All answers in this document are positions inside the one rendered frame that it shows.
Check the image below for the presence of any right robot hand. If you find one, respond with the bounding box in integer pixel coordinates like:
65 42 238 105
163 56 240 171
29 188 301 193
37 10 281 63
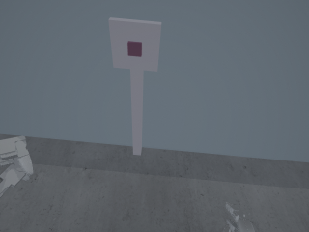
223 202 255 232

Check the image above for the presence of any panel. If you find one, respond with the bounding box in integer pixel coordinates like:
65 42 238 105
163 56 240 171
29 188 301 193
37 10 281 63
108 17 162 156

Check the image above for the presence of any left robot hand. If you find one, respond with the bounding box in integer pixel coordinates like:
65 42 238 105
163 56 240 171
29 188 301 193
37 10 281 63
0 135 34 198

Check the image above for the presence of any button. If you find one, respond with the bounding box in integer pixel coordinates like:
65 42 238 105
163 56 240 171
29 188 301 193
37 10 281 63
127 41 142 57

